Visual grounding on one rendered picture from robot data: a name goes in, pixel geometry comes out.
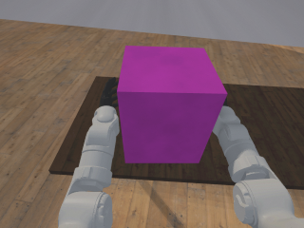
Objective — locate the right robot forearm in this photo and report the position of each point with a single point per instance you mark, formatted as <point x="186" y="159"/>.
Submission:
<point x="244" y="162"/>

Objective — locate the robot right upper arm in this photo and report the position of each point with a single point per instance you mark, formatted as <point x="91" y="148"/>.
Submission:
<point x="264" y="203"/>

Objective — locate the left robot forearm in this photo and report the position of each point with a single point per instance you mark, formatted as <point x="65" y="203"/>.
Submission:
<point x="94" y="170"/>

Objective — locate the left robot hand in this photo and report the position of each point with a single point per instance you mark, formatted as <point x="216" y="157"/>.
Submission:
<point x="106" y="98"/>

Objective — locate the robot left upper arm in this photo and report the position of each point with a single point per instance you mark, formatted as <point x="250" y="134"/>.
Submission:
<point x="86" y="209"/>

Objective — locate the right robot hand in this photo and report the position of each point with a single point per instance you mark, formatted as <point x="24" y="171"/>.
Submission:
<point x="225" y="102"/>

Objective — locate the table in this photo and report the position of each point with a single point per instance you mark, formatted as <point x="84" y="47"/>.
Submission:
<point x="273" y="116"/>

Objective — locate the carton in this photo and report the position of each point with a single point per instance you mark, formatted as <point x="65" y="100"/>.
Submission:
<point x="169" y="100"/>

